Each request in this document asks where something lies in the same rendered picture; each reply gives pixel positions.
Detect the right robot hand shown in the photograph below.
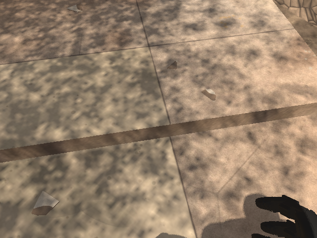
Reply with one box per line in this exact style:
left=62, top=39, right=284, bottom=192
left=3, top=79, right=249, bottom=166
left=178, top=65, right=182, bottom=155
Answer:
left=252, top=194, right=317, bottom=238

